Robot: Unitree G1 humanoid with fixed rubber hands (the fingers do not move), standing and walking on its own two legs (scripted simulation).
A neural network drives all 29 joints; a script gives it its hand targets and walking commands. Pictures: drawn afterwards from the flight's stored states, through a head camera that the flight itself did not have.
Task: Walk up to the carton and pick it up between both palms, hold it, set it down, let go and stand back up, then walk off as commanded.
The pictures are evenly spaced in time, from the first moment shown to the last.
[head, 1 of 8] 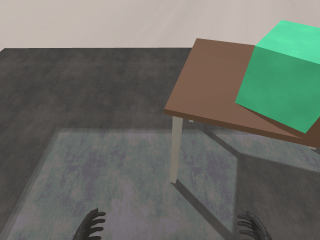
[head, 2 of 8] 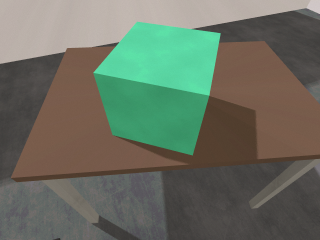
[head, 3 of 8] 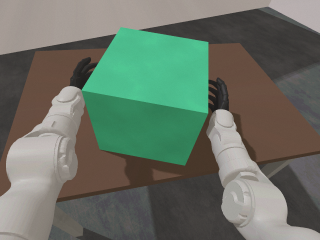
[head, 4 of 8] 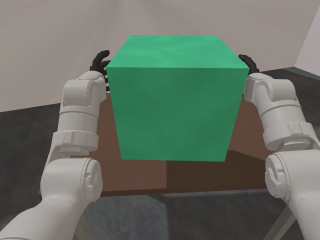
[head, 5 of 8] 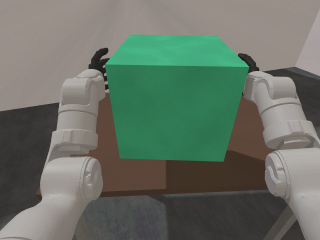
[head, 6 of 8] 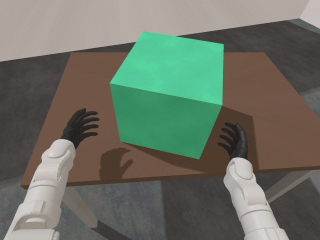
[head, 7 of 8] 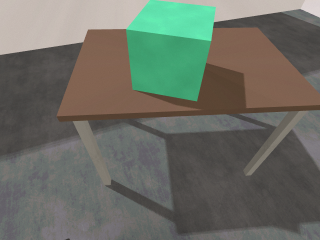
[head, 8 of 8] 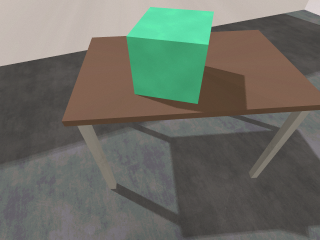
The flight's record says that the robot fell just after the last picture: no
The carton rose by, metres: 0.19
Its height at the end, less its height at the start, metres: +0.00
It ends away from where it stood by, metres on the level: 0.02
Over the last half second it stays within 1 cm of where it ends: yes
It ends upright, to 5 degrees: yes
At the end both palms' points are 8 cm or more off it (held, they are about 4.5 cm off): yes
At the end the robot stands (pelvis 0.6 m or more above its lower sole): yes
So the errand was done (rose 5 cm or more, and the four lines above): yes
